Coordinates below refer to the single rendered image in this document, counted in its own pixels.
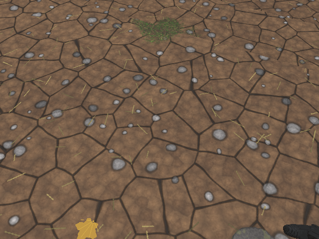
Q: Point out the robot right hand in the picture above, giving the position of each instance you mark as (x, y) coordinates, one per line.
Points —
(302, 231)

